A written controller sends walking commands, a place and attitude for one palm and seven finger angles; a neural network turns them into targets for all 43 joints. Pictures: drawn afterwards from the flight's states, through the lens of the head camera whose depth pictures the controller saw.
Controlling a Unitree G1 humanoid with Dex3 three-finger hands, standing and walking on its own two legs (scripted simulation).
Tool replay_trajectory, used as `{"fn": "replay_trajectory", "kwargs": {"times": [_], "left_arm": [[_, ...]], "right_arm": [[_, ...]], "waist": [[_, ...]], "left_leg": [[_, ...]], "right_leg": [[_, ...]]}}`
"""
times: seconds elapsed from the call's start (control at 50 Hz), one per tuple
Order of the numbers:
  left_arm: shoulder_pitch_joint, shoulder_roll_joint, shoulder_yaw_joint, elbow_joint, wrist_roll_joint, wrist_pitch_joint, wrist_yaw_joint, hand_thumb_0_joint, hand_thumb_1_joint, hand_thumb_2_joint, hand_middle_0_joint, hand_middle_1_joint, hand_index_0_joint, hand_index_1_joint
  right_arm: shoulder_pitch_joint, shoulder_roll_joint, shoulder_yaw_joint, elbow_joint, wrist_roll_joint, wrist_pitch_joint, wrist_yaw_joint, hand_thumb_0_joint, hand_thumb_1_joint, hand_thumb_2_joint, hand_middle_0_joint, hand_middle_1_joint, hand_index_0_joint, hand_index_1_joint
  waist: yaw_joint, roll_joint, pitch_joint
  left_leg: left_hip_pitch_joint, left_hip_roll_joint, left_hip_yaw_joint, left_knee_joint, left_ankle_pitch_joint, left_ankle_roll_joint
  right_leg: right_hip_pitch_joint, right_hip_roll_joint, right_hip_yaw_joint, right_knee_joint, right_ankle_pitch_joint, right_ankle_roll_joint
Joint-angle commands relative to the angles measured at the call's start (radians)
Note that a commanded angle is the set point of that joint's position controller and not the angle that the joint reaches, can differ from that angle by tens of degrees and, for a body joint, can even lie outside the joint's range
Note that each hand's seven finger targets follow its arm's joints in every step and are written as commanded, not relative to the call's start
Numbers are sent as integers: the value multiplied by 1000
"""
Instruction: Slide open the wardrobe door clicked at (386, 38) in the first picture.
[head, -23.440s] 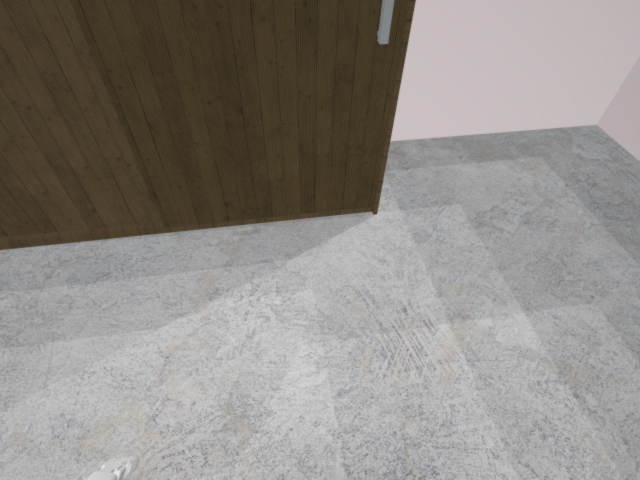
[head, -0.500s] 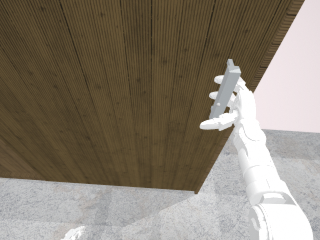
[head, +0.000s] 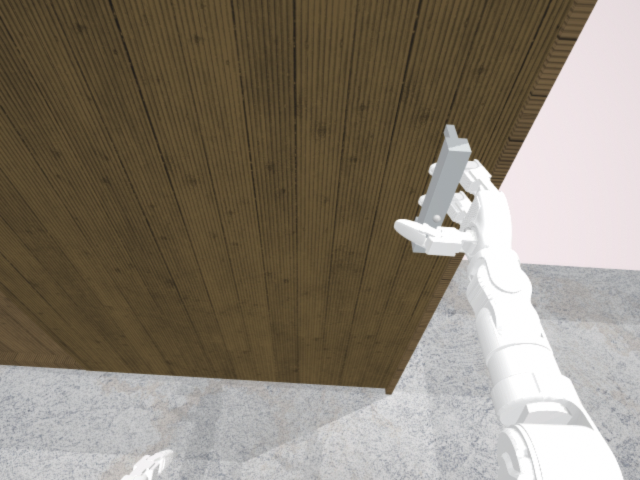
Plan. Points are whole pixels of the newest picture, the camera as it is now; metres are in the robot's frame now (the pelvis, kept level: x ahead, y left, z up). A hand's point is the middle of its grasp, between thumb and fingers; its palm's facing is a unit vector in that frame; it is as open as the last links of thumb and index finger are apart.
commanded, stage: grip the handle and tug to test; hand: right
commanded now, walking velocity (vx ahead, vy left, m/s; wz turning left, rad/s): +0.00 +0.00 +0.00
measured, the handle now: (434, 192) +0.48 -0.09 +0.12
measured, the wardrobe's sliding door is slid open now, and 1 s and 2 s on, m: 0.00 0.00 0.01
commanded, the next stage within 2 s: tug the door sideways, standing still in 1.04 s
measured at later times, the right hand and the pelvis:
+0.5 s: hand (433, 218) +0.42 -0.09 +0.12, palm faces -0.08 +1.00 +0.00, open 7.1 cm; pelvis +0.00 +0.00 +0.00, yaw -1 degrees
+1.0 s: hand (427, 218) +0.42 -0.08 +0.12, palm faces -0.08 +1.00 +0.01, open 6.4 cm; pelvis +0.00 +0.00 +0.00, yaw +1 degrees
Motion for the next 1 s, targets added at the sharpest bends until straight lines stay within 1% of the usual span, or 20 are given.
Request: {"fn": "replay_trajectory", "kwargs": {"times": [0.0,0.08,0.18,0.2,0.28,0.34,0.36,0.42,0.46,0.5,0.58,0.6,0.66,0.68,0.7,0.78,0.84,0.92,0.94,0.98], "left_arm": [[-10,127,51,-114,-9,-45,5,0,900,900,-200,-300,-200,-300],[-9,133,53,-114,-7,-48,6,0,900,900,-200,-300,-200,-300],[-12,133,54,-114,-7,-53,3,0,900,900,-200,-300,-200,-300],[-10,134,55,-109,-6,-53,4,0,900,900,-200,-300,-200,-300],[-4,133,55,-102,-3,-52,3,0,900,900,-200,-300,-200,-300],[3,139,55,-100,-1,-48,6,0,900,900,-200,-300,-200,-300],[-5,136,52,-100,-3,-45,7,0,900,900,-200,-300,-200,-300],[-8,129,51,-96,-5,-46,8,0,900,900,-200,-300,-200,-300],[-4,133,52,-92,-5,-45,9,0,900,900,-200,-300,-200,-300],[0,129,52,-90,-4,-50,6,0,900,900,-200,-300,-200,-300],[5,137,50,-85,-3,-47,10,0,900,900,-200,-300,-200,-300],[2,134,49,-85,-3,-48,11,0,900,900,-200,-300,-200,-300],[2,134,50,-91,-1,-52,9,0,900,900,-200,-300,-200,-300],[-2,131,48,-96,0,-52,7,0,900,900,-200,-300,-200,-300],[-1,131,48,-98,-1,-53,7,0,900,900,-200,-300,-200,-300],[-8,130,49,-110,-3,-53,5,0,900,900,-200,-300,-200,-300],[-4,137,49,-117,-2,-45,9,0,900,900,-200,-300,-200,-300],[-20,127,50,-137,-7,-45,4,0,900,900,-200,-300,-200,-300],[-19,129,52,-141,-6,-44,5,0,900,900,-200,-300,-200,-300],[-25,129,53,-150,-7,-42,3,0,900,900,-200,-300,-200,-300]], "right_arm": [[-470,-98,13,-258,6,-81,6,0,-433,-700,400,1333,400,1333],[-447,-108,-3,-257,11,-80,6,0,-620,-780,420,1360,420,1360],[-457,-66,35,-260,12,-80,5,0,-853,-880,445,1393,445,1393],[-471,-83,21,-255,11,-79,0,0,-900,-900,450,1400,450,1400],[-489,-74,27,-241,2,-76,-12,0,-900,-900,450,1400,450,1400],[-463,-115,-10,-222,3,-72,-18,0,-900,-900,450,1400,450,1400],[-477,-123,-15,-223,1,-72,-18,0,-900,-900,450,1400,450,1400],[-520,-76,31,-216,-4,-70,-15,0,-900,-900,450,1400,450,1400],[-528,-94,16,-208,-6,-73,-21,0,-900,-900,450,1400,450,1400],[-547,-58,45,-205,-6,-76,-22,0,-900,-900,450,1400,450,1400],[-550,-99,7,-155,2,-73,-25,0,-900,-900,450,1400,450,1400],[-563,-98,8,-150,2,-75,-24,0,-900,-900,450,1400,450,1400],[-512,-127,-24,-159,-3,-89,-24,0,-900,-900,450,1400,450,1400],[-486,-106,-13,-165,0,-90,-22,0,-900,-900,450,1400,450,1400],[-475,-109,-20,-157,3,-90,-21,0,-900,-900,450,1400,450,1400],[-475,-112,-10,-193,-3,-97,-18,0,-900,-900,450,1400,450,1400],[-404,-157,-46,-178,-5,-89,-14,0,-900,-900,450,1400,450,1400],[-344,-114,-13,-259,-2,-75,-2,0,-900,-900,450,1400,450,1400],[-334,-111,-10,-265,0,-71,-2,0,-900,-900,450,1400,450,1400],[-259,-133,-38,-292,4,-60,-2,0,-900,-900,450,1400,450,1400]], "waist": [[11,44,-292],[1,49,-325],[10,62,-313],[11,55,-314],[17,63,-304],[11,98,-305],[10,80,-300],[27,55,-270],[24,43,-280],[28,29,-286],[30,104,-276],[29,85,-269],[6,64,-310],[1,58,-318],[2,87,-306],[2,65,-288],[-12,106,-281],[-27,45,-311],[-23,59,-306],[-44,83,-307]], "left_leg": [[-56,-17,-19,-94,467,-28],[-53,-19,-13,-89,455,-25],[-75,-22,-6,-88,433,-24],[-82,-22,-8,-90,430,-24],[-94,-23,-2,-86,415,-24],[-63,-21,-11,-93,429,-27],[-65,-18,-14,-92,429,-27],[-101,-20,-9,-98,394,-26],[-114,-19,-10,-98,372,-24],[-127,-21,-5,-96,359,-22],[-100,-20,-12,-103,354,-28],[-101,-18,-14,-105,345,-27],[-77,-16,-15,-94,374,-24],[-73,-17,-13,-92,379,-23],[-66,-17,-14,-96,382,-25],[-65,-16,-19,-100,373,-27],[-26,-13,-27,-107,389,-30],[-16,-14,-21,-98,433,-26],[-10,-15,-20,-99,446,-27],[20,-14,-22,-98,479,-28]], "right_leg": [[311,44,41,-11,232,-42],[328,42,48,-11,242,-39],[335,38,54,-13,239,-38],[338,37,55,-11,236,-38],[335,35,61,-12,236,-37],[306,40,53,-10,230,-42],[298,40,52,-15,221,-41],[309,39,53,-15,197,-39],[319,36,59,-12,195,-38],[334,36,64,-13,194,-35],[280,39,60,-18,161,-40],[274,41,58,-20,147,-39],[286,43,55,-16,176,-40],[292,44,53,-17,182,-38],[277,44,50,-17,177,-40],[264,45,43,-21,156,-42],[232,47,37,-25,153,-46],[272,46,29,-27,194,-40],[277,45,29,-24,210,-44],[263,45,25,-31,221,-43]]}}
